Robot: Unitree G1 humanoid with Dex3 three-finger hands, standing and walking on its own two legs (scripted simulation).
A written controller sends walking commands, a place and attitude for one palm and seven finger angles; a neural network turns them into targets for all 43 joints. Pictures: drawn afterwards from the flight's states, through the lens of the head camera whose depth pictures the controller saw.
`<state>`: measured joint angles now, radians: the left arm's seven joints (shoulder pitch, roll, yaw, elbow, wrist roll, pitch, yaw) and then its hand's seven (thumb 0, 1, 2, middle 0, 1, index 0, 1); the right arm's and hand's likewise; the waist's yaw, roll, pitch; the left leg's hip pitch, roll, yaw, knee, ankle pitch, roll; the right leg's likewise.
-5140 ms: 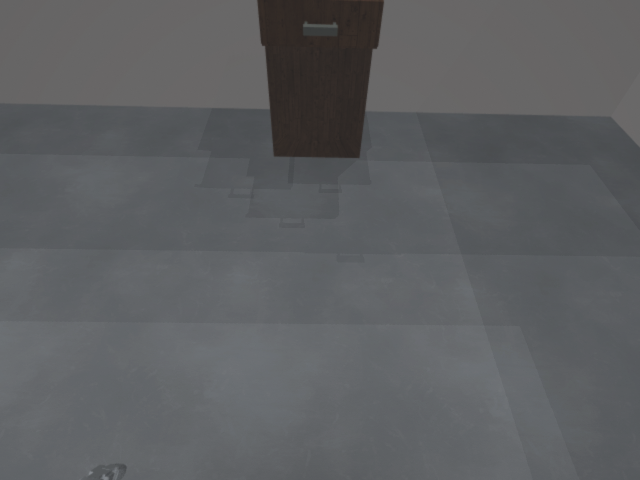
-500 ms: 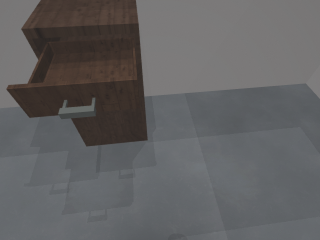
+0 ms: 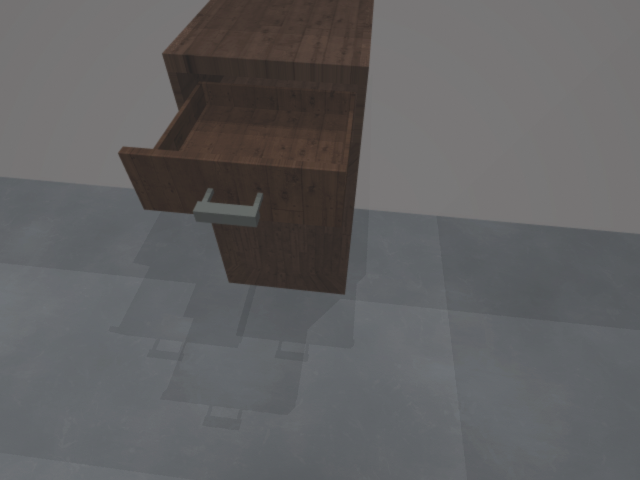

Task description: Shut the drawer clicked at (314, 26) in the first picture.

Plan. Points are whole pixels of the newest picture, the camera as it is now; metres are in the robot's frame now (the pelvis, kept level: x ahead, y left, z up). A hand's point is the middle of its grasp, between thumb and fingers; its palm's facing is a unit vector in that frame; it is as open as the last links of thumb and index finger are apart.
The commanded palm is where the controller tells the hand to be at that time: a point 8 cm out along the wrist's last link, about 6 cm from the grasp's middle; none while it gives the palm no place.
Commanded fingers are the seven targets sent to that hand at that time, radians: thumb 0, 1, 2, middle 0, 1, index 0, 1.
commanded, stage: take the last steps up to it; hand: left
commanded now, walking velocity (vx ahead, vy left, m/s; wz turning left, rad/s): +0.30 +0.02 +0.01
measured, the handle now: (230, 205) +0.55 +0.23 -0.01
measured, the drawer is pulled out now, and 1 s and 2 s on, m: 0.30 0.30 0.30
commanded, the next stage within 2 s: come to a stop and stand still in 0.72 s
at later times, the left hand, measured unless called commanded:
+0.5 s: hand (234, 431) +0.21 +0.16 -0.17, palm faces +0.02 -0.98 -0.22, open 7.4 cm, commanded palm none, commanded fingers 0.00 0.90 0.90 -0.20 -0.30 -0.20 -0.30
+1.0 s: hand (227, 445) +0.20 +0.17 -0.19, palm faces +0.08 -0.99 -0.13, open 7.4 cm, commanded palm none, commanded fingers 0.00 0.90 0.90 -0.20 -0.30 -0.20 -0.30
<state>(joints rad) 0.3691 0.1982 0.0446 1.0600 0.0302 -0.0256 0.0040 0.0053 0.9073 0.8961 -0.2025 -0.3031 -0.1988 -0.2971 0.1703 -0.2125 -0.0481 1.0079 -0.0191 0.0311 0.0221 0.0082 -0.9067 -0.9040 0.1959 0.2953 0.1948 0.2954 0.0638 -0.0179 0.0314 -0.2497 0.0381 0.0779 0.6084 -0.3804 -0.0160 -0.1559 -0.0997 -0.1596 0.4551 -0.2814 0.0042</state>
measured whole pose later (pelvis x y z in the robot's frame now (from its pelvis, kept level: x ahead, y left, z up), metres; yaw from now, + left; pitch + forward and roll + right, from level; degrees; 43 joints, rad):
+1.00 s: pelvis +0.25 +0.02 -0.01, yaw -1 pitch -2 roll +0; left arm 0.34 0.15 0.02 1.16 0.01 0.00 0.03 0.01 0.91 0.90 -0.20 -0.30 -0.19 -0.30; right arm 0.14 -0.12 -0.01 1.07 -0.01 -0.03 -0.03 0.00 -0.91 -0.90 0.20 0.30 0.20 0.30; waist 0.06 -0.07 0.06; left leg -0.25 0.04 0.15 0.50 -0.22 0.03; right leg -0.17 -0.06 -0.09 0.60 -0.44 0.03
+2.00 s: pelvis +0.20 -0.07 +0.00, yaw -2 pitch -1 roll +0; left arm 0.30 0.11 0.02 1.14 0.01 -0.01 0.03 0.01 0.91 0.90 -0.20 -0.30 -0.20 -0.30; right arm 0.32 -0.12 -0.01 1.15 -0.02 0.01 -0.03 0.00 -0.91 -0.90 0.20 0.30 0.20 0.30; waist 0.01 0.01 0.03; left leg -0.18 0.08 0.02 0.44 -0.24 -0.05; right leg -0.19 0.04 -0.10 0.40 -0.20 -0.06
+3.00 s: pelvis +0.24 -0.01 -0.01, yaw -2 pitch -1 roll +1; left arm 0.34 0.15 0.02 1.09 0.02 0.01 0.03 0.01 0.90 0.90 -0.20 -0.30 -0.20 -0.30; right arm 0.35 -0.15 0.01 1.09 -0.02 -0.02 -0.03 0.00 -0.91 -0.90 0.20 0.30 0.20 0.30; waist 0.02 -0.02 0.04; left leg -0.16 -0.04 0.07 0.55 -0.38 0.05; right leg -0.26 -0.06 -0.05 0.66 -0.40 -0.02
